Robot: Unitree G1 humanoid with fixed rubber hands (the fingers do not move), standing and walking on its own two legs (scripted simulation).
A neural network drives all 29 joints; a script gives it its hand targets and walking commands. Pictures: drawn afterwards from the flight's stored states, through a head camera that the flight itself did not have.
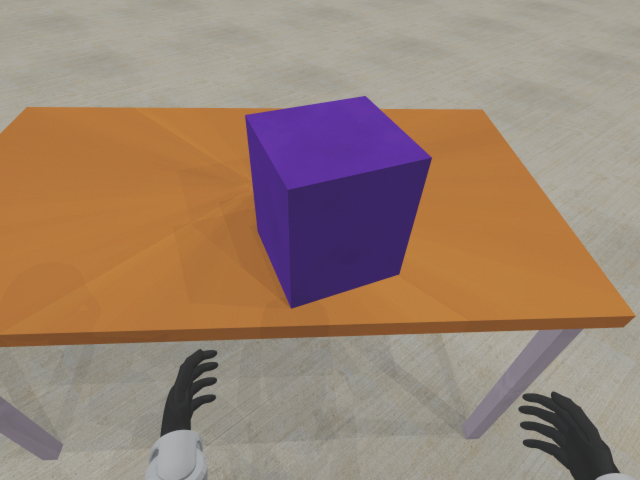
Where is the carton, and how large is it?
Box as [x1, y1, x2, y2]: [245, 96, 431, 308]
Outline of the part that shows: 365,96 245,115 257,229 291,308 399,273 431,157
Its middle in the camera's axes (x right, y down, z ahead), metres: +0.02 -0.07 +0.66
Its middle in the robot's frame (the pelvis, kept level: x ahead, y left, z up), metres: +0.54 +0.01 +0.06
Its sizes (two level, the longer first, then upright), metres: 0.210 0.200 0.250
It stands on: a table, 0.70 m high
